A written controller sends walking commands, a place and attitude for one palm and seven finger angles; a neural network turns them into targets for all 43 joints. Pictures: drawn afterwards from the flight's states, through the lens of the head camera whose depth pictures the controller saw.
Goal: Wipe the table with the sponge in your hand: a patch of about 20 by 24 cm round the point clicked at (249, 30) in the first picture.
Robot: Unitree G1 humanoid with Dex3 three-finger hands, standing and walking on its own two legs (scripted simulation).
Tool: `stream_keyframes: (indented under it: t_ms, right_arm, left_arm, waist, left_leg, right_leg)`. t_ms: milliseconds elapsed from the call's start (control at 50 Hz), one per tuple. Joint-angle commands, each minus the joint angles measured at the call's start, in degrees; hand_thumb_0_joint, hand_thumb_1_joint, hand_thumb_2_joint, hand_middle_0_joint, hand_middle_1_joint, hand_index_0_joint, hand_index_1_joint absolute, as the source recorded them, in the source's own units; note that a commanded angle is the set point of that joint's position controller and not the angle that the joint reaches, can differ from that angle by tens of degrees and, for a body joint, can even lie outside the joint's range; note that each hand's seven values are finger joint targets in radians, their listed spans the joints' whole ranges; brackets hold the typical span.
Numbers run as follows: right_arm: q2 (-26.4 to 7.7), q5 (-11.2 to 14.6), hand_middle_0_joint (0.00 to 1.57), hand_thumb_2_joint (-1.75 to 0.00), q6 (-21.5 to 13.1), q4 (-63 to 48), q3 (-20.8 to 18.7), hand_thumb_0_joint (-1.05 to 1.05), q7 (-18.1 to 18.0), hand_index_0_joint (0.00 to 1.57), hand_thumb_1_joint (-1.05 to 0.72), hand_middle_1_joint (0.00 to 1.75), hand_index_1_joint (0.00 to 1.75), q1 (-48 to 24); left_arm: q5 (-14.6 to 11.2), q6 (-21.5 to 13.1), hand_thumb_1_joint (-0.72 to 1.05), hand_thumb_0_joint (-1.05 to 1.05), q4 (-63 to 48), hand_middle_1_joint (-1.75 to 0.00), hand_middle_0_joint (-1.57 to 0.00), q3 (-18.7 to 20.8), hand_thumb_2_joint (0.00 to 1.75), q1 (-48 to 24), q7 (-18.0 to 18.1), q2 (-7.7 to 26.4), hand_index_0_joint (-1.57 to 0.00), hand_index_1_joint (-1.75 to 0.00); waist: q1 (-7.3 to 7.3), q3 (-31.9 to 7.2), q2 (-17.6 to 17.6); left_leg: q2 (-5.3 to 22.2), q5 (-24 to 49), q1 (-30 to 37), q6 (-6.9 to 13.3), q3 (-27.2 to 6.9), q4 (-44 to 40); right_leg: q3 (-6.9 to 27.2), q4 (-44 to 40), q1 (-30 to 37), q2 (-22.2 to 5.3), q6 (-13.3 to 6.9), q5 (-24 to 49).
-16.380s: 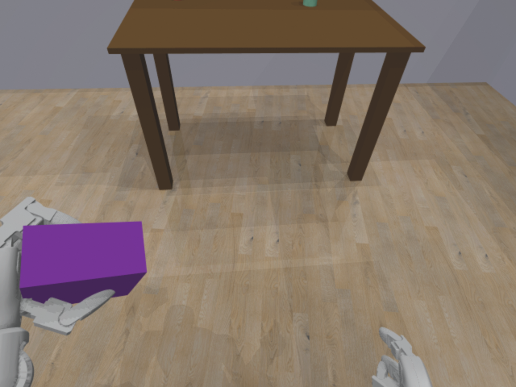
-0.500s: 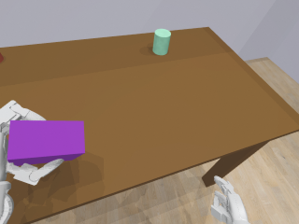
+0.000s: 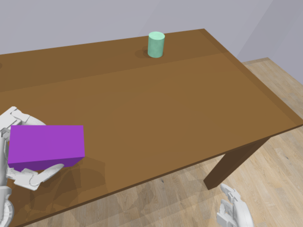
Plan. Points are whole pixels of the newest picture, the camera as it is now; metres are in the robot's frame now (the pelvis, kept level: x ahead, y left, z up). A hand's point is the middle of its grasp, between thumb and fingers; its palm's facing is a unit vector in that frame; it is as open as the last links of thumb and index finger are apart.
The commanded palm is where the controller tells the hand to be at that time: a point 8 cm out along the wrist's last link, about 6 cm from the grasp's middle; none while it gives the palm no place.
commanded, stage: shuffle to correct the standing spot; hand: left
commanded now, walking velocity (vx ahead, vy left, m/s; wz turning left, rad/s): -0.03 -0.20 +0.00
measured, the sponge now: (57, 148) +0.24 +0.22 +0.13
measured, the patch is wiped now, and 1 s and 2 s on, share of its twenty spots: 0.00 0.00 0.00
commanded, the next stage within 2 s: none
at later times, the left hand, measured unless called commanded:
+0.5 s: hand (65, 154) +0.22 +0.19 +0.15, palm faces +0.33 -0.86 -0.39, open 10.4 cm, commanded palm +0.16 +0.23 +0.17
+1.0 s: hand (70, 153) +0.22 +0.18 +0.15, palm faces +0.32 -0.85 -0.42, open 10.4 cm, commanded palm +0.16 +0.22 +0.17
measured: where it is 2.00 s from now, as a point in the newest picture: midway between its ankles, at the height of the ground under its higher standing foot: outside the picture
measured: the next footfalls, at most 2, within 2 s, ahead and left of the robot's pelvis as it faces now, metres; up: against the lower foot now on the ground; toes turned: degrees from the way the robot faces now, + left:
none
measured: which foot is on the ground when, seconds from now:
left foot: down 0.00-1.00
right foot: down 0.00-1.00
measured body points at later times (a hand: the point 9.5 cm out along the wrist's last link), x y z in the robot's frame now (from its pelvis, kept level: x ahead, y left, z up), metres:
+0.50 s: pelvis -0.01 -0.05 -0.01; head +0.03 -0.04 +0.44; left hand +0.19 +0.23 +0.17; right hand +0.17 -0.29 -0.08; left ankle +0.02 +0.09 -0.74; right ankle +0.02 -0.13 -0.74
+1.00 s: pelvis +0.00 -0.06 -0.01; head +0.03 -0.05 +0.44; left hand +0.20 +0.22 +0.18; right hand +0.17 -0.30 -0.08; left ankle +0.02 +0.09 -0.74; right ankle +0.02 -0.13 -0.74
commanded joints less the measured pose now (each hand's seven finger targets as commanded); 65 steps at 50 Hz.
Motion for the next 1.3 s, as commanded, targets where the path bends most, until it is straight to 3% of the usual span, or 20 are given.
stream_keyframes:
  t_ms: [0, 20, 100, 120, 140, 200, 220, 240, 340, 480, 500, 680, 720, 740, 940, 980, 1000, 1080, 1160, 1280]
  right_arm:
    - [-7.4, 0.1, 0.2, -0.9, -2.8, -9.3, -3.2, 0.0, 0.1, 0.2, -0.9, 0.3, 0.3, -5.5]
    - [-7.0, -0.1, 0.2, -0.9, -2.4, -9.5, -3.0, 0.0, 0.1, 0.2, -0.9, 0.3, 0.3, -4.8]
    - [-7.3, 0.2, 0.2, -0.9, -2.3, -9.9, -3.5, 0.0, 0.4, 0.2, -0.9, 0.3, 0.3, -5.4]
    - [-7.1, -0.1, 0.2, -0.9, -2.0, -9.9, -3.3, 0.0, 0.5, 0.2, -0.9, 0.3, 0.3, -4.7]
    - [-7.3, 0.0, 0.2, -0.9, -2.1, -10.3, -3.7, 0.0, 0.4, 0.2, -0.9, 0.3, 0.3, -4.8]
    - [-7.2, 0.3, 0.2, -0.9, -2.0, -10.1, -3.7, 0.0, 0.4, 0.2, -0.9, 0.3, 0.3, -5.2]
    - [-7.2, 0.0, 0.2, -0.9, -1.8, -10.0, -3.6, 0.0, 0.3, 0.2, -0.9, 0.3, 0.3, -4.7]
    - [-7.5, 0.0, 0.2, -0.9, -1.9, -10.4, -4.0, 0.0, 0.2, 0.2, -0.9, 0.3, 0.3, -4.8]
    - [-7.6, 0.2, 0.2, -0.9, -1.6, -10.3, -4.2, 0.0, -0.1, 0.2, -0.9, 0.3, 0.3, -4.6]
    - [-7.6, 0.3, 0.2, -0.9, -1.4, -9.9, -4.4, 0.0, -0.4, 0.2, -0.9, 0.3, 0.3, -4.2]
    - [-7.5, 0.5, 0.2, -0.9, -1.4, -9.6, -4.2, 0.0, -0.5, 0.2, -0.9, 0.3, 0.3, -4.9]
    - [-7.8, 0.3, 0.2, -0.9, -1.1, -9.7, -4.5, 0.0, -0.4, 0.2, -0.9, 0.3, 0.3, -3.9]
    - [-7.7, 0.3, 0.2, -0.9, -1.0, -9.4, -4.1, 0.0, -0.4, 0.2, -0.9, 0.3, 0.3, -4.2]
    - [-7.9, 0.2, 0.2, -0.9, -1.0, -9.6, -4.3, 0.0, -0.4, 0.2, -0.9, 0.3, 0.3, -4.2]
    - [-7.7, 0.2, 0.2, -0.9, -0.7, -9.5, -4.1, 0.0, -0.5, 0.2, -0.9, 0.3, 0.3, -4.3]
    - [-7.6, 0.3, 0.2, -0.9, -0.6, -9.5, -4.3, 0.0, -0.4, 0.2, -0.9, 0.3, 0.3, -3.9]
    - [-7.4, 0.6, 0.2, -0.9, -0.6, -9.4, -4.0, 0.0, -0.4, 0.2, -0.9, 0.3, 0.3, -4.7]
    - [-7.4, 0.3, 0.2, -0.9, -0.3, -9.7, -4.1, 0.0, -0.3, 0.2, -0.9, 0.3, 0.3, -4.2]
    - [-7.4, 0.3, 0.2, -0.9, -0.2, -9.8, -3.9, 0.0, -0.3, 0.2, -0.9, 0.3, 0.3, -4.7]
    - [-7.5, 0.3, 0.2, -0.9, -0.4, -10.2, -4.1, 0.0, -0.1, 0.2, -0.9, 0.3, 0.3, -4.3]
  left_arm:
    - [-1.2, -3.9, 0.1, 0.0, -15.1, -1.6, -1.2, 7.4, 1.3, -4.8, 1.0, 10.8, -1.2, -1.6]
    - [-1.7, -3.8, 0.1, 0.0, -13.8, -1.6, -1.2, 5.4, 1.3, -3.6, 0.6, 8.4, -1.2, -1.6]
    - [-1.9, -3.5, 0.1, 0.0, -15.7, -1.6, -1.2, 7.7, 1.3, -2.8, 0.8, 10.9, -1.2, -1.6]
    - [-2.2, -3.6, 0.1, 0.0, -15.7, -1.6, -1.2, 5.7, 1.3, -2.9, 0.4, 8.6, -1.2, -1.6]
    - [-2.3, -3.6, 0.1, 0.0, -16.5, -1.6, -1.2, 6.9, 1.3, -3.4, 0.5, 10.3, -1.2, -1.6]
    - [-2.6, -3.1, 0.1, 0.0, -16.5, -1.6, -1.2, 7.9, 1.3, -2.0, 0.7, 11.0, -1.2, -1.6]
    - [-3.0, -3.2, 0.1, 0.0, -16.3, -1.6, -1.2, 6.5, 1.3, -2.2, 0.4, 9.5, -1.2, -1.6]
    - [-3.0, -3.1, 0.1, 0.0, -16.9, -1.6, -1.2, 7.4, 1.3, -2.5, 0.3, 10.8, -1.2, -1.6]
    - [-3.6, -2.1, 0.1, 0.0, -16.3, -1.6, -1.2, 7.1, 1.3, -1.6, 0.1, 10.6, -1.2, -1.6]
    - [-4.0, -1.7, 0.1, 0.0, -18.3, -1.6, -1.2, 8.0, 1.3, -1.5, 0.7, 11.8, -1.2, -1.6]
    - [-4.0, -1.5, 0.1, 0.0, -18.4, -1.6, -1.2, 8.8, 1.3, -0.6, 1.0, 12.6, -1.2, -1.6]
    - [-4.3, -1.4, 0.1, 0.0, -17.8, -1.6, -1.2, 8.8, 1.3, 0.8, 0.4, 12.2, -1.2, -1.6]
    - [-4.3, -1.3, 0.1, 0.0, -17.6, -1.6, -1.2, 7.9, 1.3, 1.5, 0.4, 11.4, -1.2, -1.6]
    - [-4.2, -1.4, 0.1, 0.0, -17.7, -1.6, -1.2, 9.1, 1.3, 1.5, 0.4, 12.7, -1.2, -1.6]
    - [-4.1, -1.0, 0.1, 0.0, -18.1, -1.6, -1.2, 8.8, 1.3, 0.3, 0.5, 12.6, -1.2, -1.6]
    - [-4.1, -0.8, 0.1, 0.0, -17.4, -1.6, -1.2, 8.7, 1.3, 0.2, 0.4, 12.3, -1.2, -1.6]
    - [-4.3, -0.6, 0.1, 0.0, -17.6, -1.6, -1.2, 8.4, 1.3, 0.8, 0.6, 12.2, -1.2, -1.6]
    - [-4.0, -0.6, 0.1, 0.0, -17.5, -1.6, -1.2, 8.4, 1.3, -0.3, 0.6, 12.3, -1.2, -1.6]
    - [-4.0, -0.6, 0.1, 0.0, -18.2, -1.6, -1.2, 8.4, 1.3, -0.4, 0.7, 12.4, -1.2, -1.6]
    - [-3.9, -1.1, 0.1, 0.0, -20.0, -1.6, -1.2, 8.8, 1.3, 0.2, 0.6, 12.9, -1.2, -1.6]
  waist:
    - [-0.22, -9.9, 7.1]
    - [-0.32, -9.4, 6.6]
    - [-0.33, -10.1, 6.9]
    - [-0.52, -10.1, 7.6]
    - [-0.45, -9.9, 8.0]
    - [-0.51, -10.6, 6.6]
    - [-0.59, -10.9, 6.8]
    - [-0.51, -10.4, 7.1]
    - [-0.7, -9.9, 4.2]
    - [-0.88, -10.7, 3.4]
    - [-1.05, -10.2, 4.6]
    - [-0.88, -11.1, 3.8]
    - [-1.04, -10.7, 5.7]
    - [-0.8, -10.5, 5.5]
    - [-0.93, -10.0, 5.3]
    - [-0.95, -10.1, 3.8]
    - [-1.15, -9.7, 5.3]
    - [-0.98, -10.0, 3.8]
    - [-1.0, -9.5, 5.6]
    - [-0.79, -11.8, 8.3]
  left_leg:
    - [8.6, 2.8, -0.7, -1.0, -6.5, -7.1]
    - [8.7, 2.1, -1.5, -0.7, -6.8, -7.1]
    - [9.0, 2.4, -0.6, -0.8, -6.2, -5.5]
    - [8.8, 2.4, -1.0, -0.6, -6.2, -5.3]
    - [9.1, 3.3, -1.1, -0.6, -6.7, -5.0]
    - [9.2, 3.5, -0.1, -0.7, -6.0, -3.7]
    - [9.1, 3.3, -0.5, -0.5, -5.9, -3.3]
    - [9.3, 3.5, -0.7, -0.5, -6.2, -3.1]
    - [8.4, 0.2, -0.9, -0.5, -5.1, -0.6]
    - [7.1, -2.5, 0.1, -0.6, -4.1, 2.9]
    - [7.4, -2.1, 0.4, -0.5, -4.7, 1.9]
    - [8.8, 2.8, -1.3, -0.3, -4.9, 2.1]
    - [9.2, 2.1, -1.5, -0.1, -5.3, 0.9]
    - [9.6, 2.2, -1.9, 0.0, -5.6, 0.7]
    - [9.6, -0.7, -1.7, 0.1, -5.8, 0.5]
    - [9.1, -0.7, -1.4, -0.1, -5.2, 1.7]
    - [8.9, -0.6, -0.2, -0.2, -5.1, 1.3]
    - [8.9, -1.4, -1.5, -0.1, -5.2, 1.8]
    - [9.6, -2.0, -2.0, 0.1, -6.1, 0.2]
    - [11.8, 8.4, -1.1, 0.2, -7.9, -0.6]
  right_leg:
    - [2.4, -0.3, 4.6, -2.3, -1.3, 5.3]
    - [2.0, -1.0, 4.6, -2.1, -1.3, 5.0]
    - [3.1, -0.9, 3.6, -2.4, -1.6, 6.0]
    - [2.8, -1.3, 3.7, -2.2, -1.7, 6.1]
    - [3.3, -1.1, 3.7, -2.4, -1.7, 6.8]
    - [3.8, -1.1, 2.8, -2.7, -2.0, 7.1]
    - [3.6, -1.3, 3.0, -2.6, -2.0, 7.0]
    - [4.0, -1.1, 2.7, -2.8, -2.0, 7.3]
    - [5.9, -2.3, 0.5, -3.7, -2.5, 5.8]
    - [8.6, -3.8, -2.6, -5.7, -3.7, 1.3]
    - [8.2, -3.5, -3.2, -5.5, -3.9, 1.6]
    - [6.6, -1.3, 0.3, -4.8, -2.6, 7.7]
    - [5.8, -1.1, 0.1, -4.2, -2.6, 6.5]
    - [5.8, -1.1, 0.4, -4.1, -2.2, 6.6]
    - [6.6, -1.9, -0.6, -4.1, -2.3, 4.6]
    - [7.2, -2.5, -0.7, -4.6, -2.4, 5.1]
    - [7.4, -2.6, -1.9, -4.5, -2.8, 5.0]
    - [7.3, -2.8, -0.8, -4.9, -2.5, 4.1]
    - [6.5, -2.3, -0.7, -4.2, -2.4, 3.4]
    - [4.0, 0.7, 3.1, -3.3, -2.6, 9.4]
